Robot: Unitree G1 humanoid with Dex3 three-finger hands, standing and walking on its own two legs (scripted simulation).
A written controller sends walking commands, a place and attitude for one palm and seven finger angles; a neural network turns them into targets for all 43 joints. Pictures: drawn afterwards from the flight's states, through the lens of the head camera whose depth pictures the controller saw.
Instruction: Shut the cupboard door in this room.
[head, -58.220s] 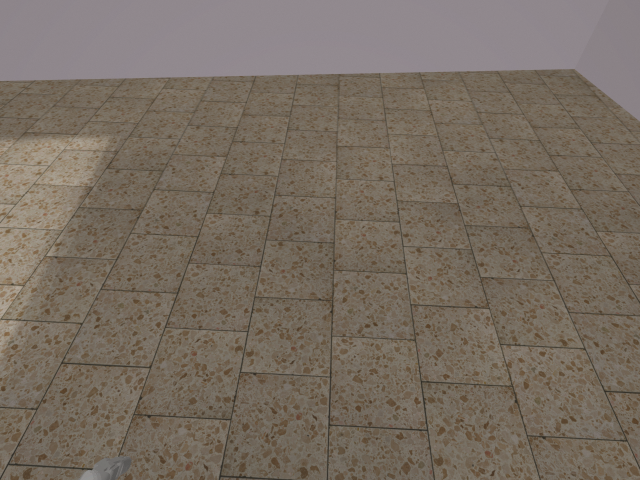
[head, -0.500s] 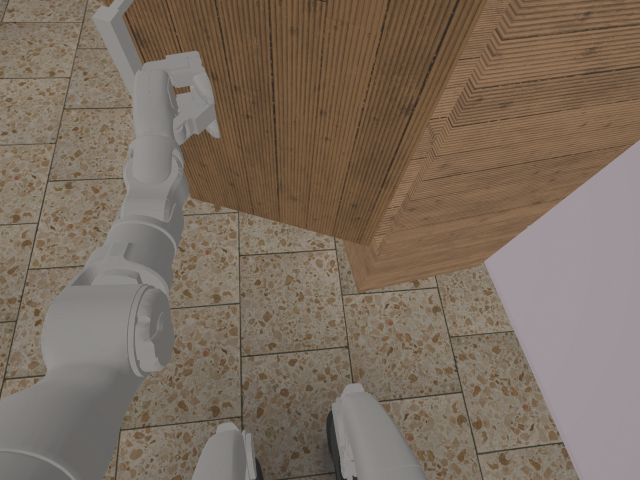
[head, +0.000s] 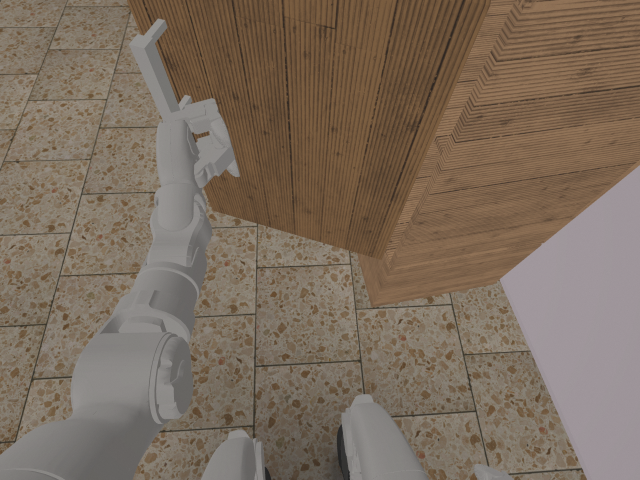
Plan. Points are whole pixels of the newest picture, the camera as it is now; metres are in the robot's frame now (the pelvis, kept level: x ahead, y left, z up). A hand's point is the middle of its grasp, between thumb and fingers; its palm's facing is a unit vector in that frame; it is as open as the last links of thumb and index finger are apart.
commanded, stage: draw the hand back to the body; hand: left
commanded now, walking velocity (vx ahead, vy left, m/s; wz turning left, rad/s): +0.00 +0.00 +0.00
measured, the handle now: (167, 77) +0.65 +0.14 +0.06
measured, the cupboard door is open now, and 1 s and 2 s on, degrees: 61 61 61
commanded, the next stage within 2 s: step back with the hand held close in 1.46 s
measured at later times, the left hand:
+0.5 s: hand (100, 242) +0.35 +0.15 +0.15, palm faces -0.01 -0.99 -0.13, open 3.0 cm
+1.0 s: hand out of the picture +0.24 +0.27 +0.23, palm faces +0.42 -0.84 -0.36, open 5.4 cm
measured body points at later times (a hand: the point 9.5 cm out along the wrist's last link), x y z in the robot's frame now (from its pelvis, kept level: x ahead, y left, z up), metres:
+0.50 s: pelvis +0.02 +0.01 +0.06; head +0.03 +0.00 +0.51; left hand +0.34 +0.21 +0.16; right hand +0.19 -0.24 -0.01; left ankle -0.01 +0.13 -0.65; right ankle +0.06 -0.11 -0.65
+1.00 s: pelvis +0.04 +0.02 +0.09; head +0.02 +0.00 +0.54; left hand +0.21 +0.31 +0.25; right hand +0.23 -0.18 +0.00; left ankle +0.00 +0.13 -0.65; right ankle +0.06 -0.12 -0.65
